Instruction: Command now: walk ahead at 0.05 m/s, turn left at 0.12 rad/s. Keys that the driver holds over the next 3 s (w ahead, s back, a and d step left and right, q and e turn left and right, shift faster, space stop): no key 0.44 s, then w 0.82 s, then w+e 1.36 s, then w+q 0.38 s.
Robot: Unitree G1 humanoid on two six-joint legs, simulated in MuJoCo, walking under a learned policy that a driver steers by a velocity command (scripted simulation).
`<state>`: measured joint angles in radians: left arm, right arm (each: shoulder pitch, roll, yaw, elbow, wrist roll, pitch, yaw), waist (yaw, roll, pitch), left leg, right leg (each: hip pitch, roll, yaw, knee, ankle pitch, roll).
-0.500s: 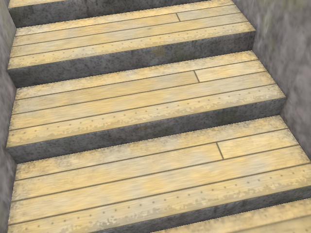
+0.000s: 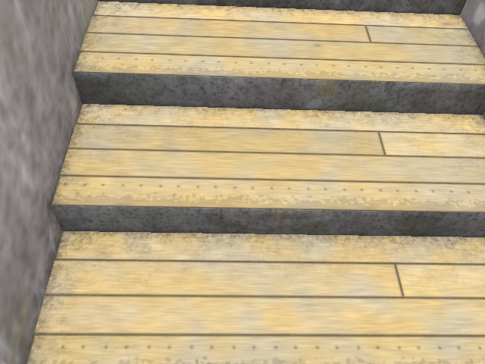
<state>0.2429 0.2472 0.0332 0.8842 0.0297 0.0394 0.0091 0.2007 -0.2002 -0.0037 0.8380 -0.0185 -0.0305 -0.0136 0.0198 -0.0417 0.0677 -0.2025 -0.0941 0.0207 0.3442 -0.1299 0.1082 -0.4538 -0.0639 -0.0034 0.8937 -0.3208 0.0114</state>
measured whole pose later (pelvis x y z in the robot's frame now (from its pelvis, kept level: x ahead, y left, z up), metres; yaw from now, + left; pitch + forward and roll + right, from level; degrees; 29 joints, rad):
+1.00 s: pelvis +0.17 -0.06 +0.00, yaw -1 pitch +1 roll +0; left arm 0.51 0.15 0.03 1.12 0.03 -0.09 0.01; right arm 0.15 -0.21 -0.05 1.01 -0.05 -0.04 0.02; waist 0.03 0.03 0.00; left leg -0.69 0.04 0.05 1.34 -0.32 0.05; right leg 0.03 0.05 -0.05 0.26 -0.30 -0.07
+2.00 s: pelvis +0.81 -0.03 +0.14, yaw -20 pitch +1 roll -3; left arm 0.13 0.22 0.03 0.77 0.00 0.00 -0.01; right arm 0.39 -0.15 -0.02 0.86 -0.01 -0.11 -0.01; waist 0.01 -0.05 0.02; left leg -0.33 0.02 0.02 1.51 -0.23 0.04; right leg -0.69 0.18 -0.23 1.07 -0.43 -0.24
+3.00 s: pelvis +1.36 -0.29 +0.36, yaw -39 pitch +4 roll +1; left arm 0.14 0.19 0.03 0.68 0.06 -0.12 0.00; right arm 0.38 -0.23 -0.04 0.87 0.01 -0.07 0.00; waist -0.05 -0.01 -0.01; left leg -0.26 0.02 0.01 0.94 -0.41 0.05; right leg -0.41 0.03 -0.06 0.47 -0.14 -0.08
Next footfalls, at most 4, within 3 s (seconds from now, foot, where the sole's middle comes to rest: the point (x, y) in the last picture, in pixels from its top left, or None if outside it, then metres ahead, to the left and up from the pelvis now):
0.16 right None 0.10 -0.14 -0.78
1.26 left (218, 315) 0.55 0.07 -0.66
1.90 right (273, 175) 0.92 -0.07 -0.53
2.42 left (281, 52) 1.34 -0.09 -0.41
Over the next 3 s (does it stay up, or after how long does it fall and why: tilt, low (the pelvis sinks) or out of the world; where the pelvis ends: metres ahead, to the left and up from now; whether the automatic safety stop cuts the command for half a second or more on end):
stays up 1.36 -0.29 0.36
